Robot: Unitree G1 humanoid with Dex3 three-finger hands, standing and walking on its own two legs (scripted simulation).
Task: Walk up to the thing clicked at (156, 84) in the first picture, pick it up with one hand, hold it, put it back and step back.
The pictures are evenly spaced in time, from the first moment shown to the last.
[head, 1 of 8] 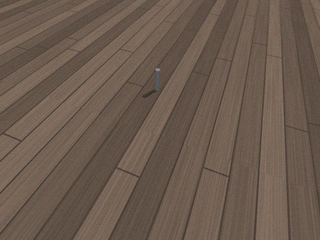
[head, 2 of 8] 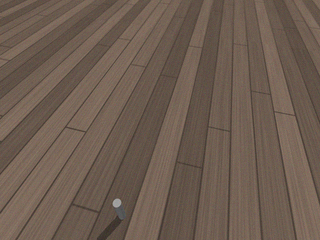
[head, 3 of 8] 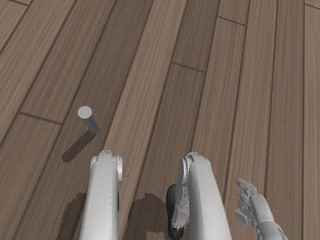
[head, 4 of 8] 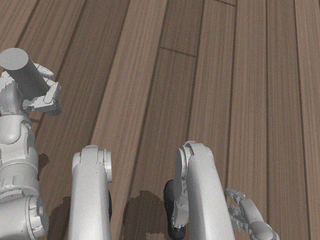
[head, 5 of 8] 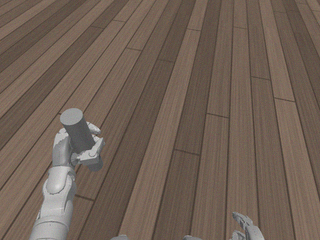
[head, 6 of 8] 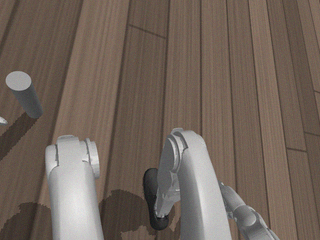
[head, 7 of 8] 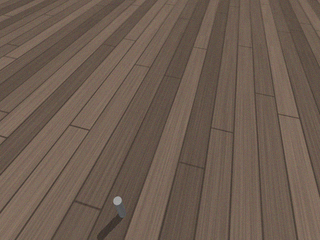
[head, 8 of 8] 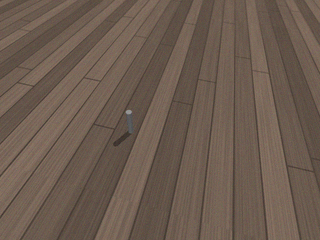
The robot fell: no
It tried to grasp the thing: yes
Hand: left
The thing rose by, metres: 0.67
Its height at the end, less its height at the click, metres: +0.00
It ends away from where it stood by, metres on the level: 0.01
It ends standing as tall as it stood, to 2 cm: yes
